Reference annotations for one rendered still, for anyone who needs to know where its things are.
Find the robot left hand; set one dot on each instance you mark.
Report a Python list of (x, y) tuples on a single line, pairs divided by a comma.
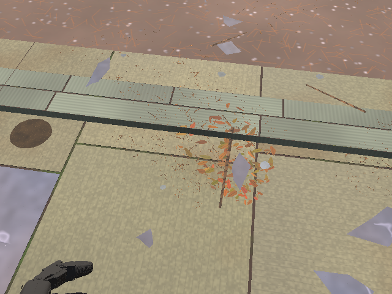
[(55, 275)]

